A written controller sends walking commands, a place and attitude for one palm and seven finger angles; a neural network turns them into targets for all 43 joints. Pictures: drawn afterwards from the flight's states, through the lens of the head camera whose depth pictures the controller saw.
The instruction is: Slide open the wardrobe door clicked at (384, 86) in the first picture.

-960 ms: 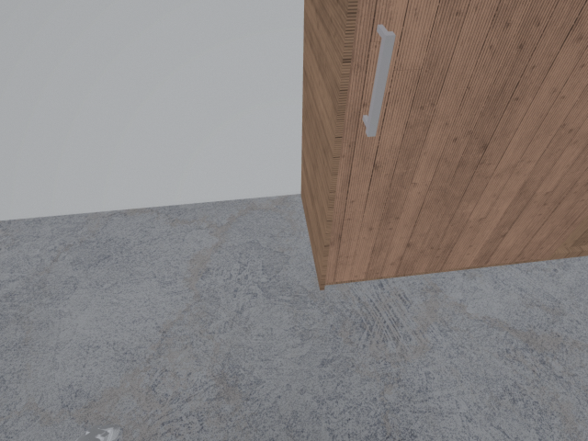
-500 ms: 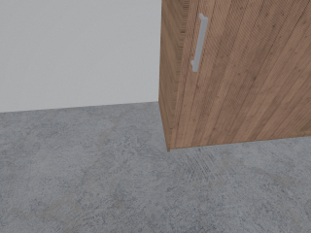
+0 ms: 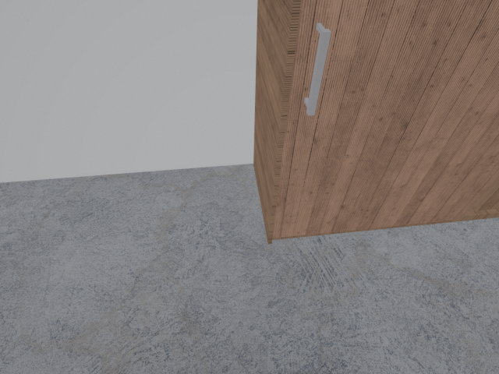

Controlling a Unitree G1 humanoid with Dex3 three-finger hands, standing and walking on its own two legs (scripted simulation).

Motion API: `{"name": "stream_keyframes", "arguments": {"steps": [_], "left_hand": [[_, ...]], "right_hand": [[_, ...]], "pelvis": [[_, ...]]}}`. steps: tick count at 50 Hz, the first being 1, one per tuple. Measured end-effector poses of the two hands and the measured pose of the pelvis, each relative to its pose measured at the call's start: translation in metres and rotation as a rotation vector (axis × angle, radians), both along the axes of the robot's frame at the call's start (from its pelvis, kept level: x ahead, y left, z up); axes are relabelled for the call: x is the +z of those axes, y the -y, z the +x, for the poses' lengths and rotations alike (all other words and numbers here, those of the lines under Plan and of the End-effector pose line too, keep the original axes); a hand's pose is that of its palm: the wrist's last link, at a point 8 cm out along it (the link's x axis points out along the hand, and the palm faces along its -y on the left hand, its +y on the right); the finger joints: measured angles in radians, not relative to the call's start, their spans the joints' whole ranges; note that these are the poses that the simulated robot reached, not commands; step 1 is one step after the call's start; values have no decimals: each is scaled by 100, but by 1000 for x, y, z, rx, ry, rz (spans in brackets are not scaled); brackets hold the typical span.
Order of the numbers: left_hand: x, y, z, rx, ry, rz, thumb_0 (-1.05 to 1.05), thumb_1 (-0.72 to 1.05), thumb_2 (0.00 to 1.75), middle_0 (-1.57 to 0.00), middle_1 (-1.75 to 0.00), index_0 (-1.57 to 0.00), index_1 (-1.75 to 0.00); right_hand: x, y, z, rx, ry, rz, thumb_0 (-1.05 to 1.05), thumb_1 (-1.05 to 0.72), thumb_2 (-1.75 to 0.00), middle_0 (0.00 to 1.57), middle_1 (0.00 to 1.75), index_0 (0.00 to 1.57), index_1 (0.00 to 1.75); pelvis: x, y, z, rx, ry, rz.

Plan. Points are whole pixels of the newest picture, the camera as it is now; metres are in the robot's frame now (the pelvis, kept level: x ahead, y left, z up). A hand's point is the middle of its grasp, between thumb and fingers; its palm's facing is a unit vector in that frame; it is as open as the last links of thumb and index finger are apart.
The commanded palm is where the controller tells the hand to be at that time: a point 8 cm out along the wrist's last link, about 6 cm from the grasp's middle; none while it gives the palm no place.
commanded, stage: look at it before walking up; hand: left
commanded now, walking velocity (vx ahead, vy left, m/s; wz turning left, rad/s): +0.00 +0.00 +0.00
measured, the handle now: (315, 72) +0.79 -0.12 +0.10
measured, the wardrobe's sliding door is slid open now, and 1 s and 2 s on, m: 0.00 0.00 0.00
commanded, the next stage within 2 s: walk to a spot facing it in 0.48 s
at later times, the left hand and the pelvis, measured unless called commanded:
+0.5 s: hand out of the picture +0.08 +0.25 -0.15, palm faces -0.02 -0.94 -0.34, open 7.4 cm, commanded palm none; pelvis +0.00 +0.00 +0.00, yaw +0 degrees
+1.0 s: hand out of the picture +0.06 +0.18 -0.18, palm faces -0.14 -0.95 -0.27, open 7.4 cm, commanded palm none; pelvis -0.02 -0.02 -0.03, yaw -11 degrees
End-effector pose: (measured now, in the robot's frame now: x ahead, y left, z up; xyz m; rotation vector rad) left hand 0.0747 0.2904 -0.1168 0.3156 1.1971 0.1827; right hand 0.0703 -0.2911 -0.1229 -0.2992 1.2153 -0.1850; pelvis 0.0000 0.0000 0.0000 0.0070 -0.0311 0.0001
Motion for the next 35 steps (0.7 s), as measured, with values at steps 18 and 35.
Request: {"name": "stream_keyframes", "arguments": {"steps": [18, 35], "left_hand": [[-1, -1, -2, 7, -10, -2, 1, 91, 90, -20, -30, -21, -30], [-2, -1, -7, 12, -30, 4, 1, 91, 90, -20, -30, -21, -30]], "right_hand": [[3, 0, 9, 6, 11, -5, 0, -90, -89, 21, 30, 20, 30], [2, -1, 7, -9, 21, -7, 0, -90, -89, 21, 30, 20, 30]], "pelvis": [[1, 0, 3, 1, 1, -1], [0, -1, 1, -24, 0, -1]]}}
